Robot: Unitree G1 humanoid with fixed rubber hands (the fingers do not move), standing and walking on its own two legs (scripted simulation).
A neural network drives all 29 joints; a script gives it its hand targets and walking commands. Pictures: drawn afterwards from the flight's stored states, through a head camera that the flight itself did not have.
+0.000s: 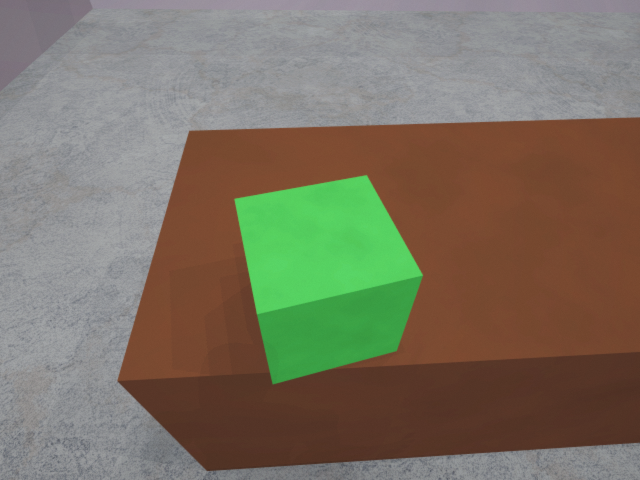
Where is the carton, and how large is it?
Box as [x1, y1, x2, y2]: [234, 175, 422, 383]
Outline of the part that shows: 366,175 234,199 257,316 272,383 394,351 397,348 422,274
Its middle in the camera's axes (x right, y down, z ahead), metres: +0.00 +0.06 +0.58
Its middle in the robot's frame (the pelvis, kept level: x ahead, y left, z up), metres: +0.41 -0.01 +0.00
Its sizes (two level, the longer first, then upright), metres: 0.200 0.194 0.203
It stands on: a pedestal, 0.64 m high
